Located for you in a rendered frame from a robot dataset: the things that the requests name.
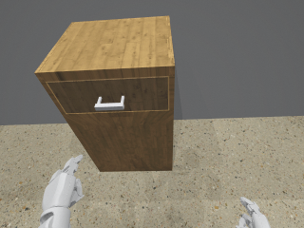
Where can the drawer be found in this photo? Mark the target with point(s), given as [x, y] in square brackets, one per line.
[140, 93]

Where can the robot left hand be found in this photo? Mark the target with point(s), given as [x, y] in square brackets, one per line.
[63, 189]

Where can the handle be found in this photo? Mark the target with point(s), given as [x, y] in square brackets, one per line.
[109, 106]

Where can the left robot forearm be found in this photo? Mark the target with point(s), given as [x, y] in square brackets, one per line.
[55, 217]

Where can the cabinet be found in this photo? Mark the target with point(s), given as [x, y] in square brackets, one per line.
[118, 141]

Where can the robot right hand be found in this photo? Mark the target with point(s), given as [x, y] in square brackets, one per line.
[256, 219]

